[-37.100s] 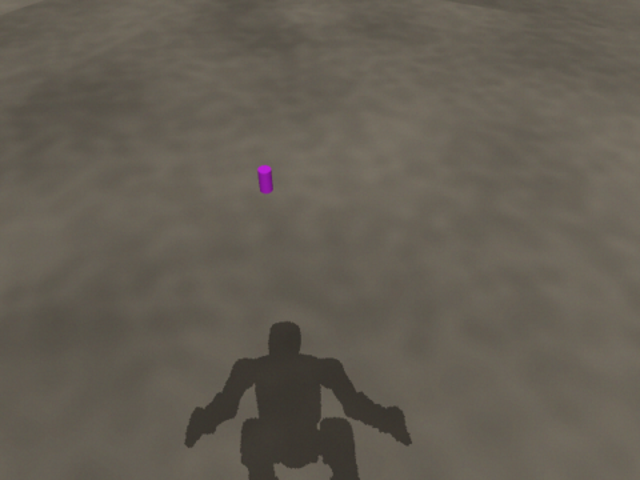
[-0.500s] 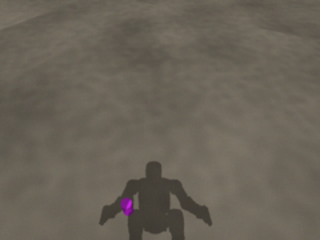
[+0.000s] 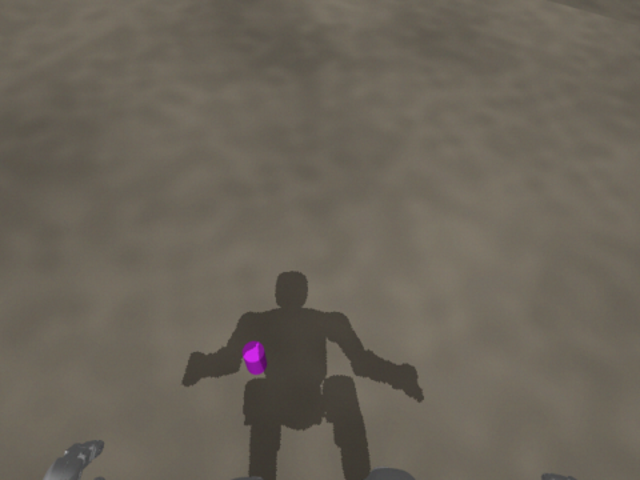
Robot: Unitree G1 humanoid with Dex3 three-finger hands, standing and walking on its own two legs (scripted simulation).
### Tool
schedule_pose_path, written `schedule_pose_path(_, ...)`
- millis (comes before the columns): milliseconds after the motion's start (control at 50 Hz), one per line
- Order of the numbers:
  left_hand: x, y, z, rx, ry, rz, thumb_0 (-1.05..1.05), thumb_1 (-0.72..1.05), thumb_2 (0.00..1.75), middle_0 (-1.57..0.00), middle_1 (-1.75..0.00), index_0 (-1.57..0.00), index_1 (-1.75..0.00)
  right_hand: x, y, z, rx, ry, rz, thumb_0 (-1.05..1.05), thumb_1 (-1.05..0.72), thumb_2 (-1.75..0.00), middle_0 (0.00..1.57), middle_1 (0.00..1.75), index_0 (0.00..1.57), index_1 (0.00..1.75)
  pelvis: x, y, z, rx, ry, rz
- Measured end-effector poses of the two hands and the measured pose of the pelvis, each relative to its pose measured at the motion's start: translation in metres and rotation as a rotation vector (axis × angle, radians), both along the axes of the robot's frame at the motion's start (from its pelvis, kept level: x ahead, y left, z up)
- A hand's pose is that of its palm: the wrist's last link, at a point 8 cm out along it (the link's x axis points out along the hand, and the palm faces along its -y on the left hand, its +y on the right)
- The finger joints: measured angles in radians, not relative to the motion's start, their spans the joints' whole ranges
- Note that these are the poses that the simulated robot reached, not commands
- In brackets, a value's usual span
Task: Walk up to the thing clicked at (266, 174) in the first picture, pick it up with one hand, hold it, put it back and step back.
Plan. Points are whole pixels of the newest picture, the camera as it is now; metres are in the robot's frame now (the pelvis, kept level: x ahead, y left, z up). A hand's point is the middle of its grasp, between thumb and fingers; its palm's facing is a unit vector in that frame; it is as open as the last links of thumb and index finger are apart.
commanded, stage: step back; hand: left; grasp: from above
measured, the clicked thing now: (255, 358) +0.49 +0.15 -0.70
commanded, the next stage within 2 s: none
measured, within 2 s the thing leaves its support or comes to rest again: neither
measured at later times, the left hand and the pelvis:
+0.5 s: hand out of the picture +0.02 +0.27 -0.15, palm faces -0.13 -0.91 -0.40, open 7.3 cm; pelvis -0.10 +0.01 -0.01, yaw -6 degrees
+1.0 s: hand out of the picture -0.11 +0.28 -0.14, palm faces -0.04 -0.93 -0.36, open 7.3 cm; pelvis -0.24 +0.02 +0.01, yaw -3 degrees
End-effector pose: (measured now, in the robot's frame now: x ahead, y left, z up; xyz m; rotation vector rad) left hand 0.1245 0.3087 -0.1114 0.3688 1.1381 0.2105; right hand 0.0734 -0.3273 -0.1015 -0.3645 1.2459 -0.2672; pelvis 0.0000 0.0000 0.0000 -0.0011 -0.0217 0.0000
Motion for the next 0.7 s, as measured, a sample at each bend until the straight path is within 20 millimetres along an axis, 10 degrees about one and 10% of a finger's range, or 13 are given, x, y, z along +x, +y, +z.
schedule_pose_path(120, 0.002, 0.017, -0.009, -0.013, -0.025, -0.008, 0.00, 0.91, 0.90, -0.20, -0.30, -0.21, -0.30, -0.044, 0.025, 0.005, -0.023, 0.066, -0.002, 0.00, -0.90, -0.90, 0.20, 0.30, 0.20, 0.30, -0.022, 0.018, 0.000, -0.014, -0.003, -0.001)
schedule_pose_path(300, -0.048, 0.018, -0.008, -0.021, 0.063, -0.060, 0.00, 0.91, 0.90, -0.20, -0.30, -0.21, -0.30, -0.068, 0.044, 0.006, -0.008, -0.025, -0.038, 0.00, -0.90, -0.90, 0.20, 0.30, 0.20, 0.30, -0.051, 0.027, 0.005, -0.018, 0.002, -0.070)
schedule_pose_path(700, -0.154, -0.005, 0.024, 0.022, -0.035, -0.061, 0.01, 0.90, 0.90, -0.20, -0.30, -0.21, -0.30, -0.166, 0.014, -0.007, 0.024, -0.051, -0.032, 0.00, -0.90, -0.90, 0.20, 0.30, 0.20, 0.30, -0.151, 0.008, 0.005, 0.022, -0.015, -0.079)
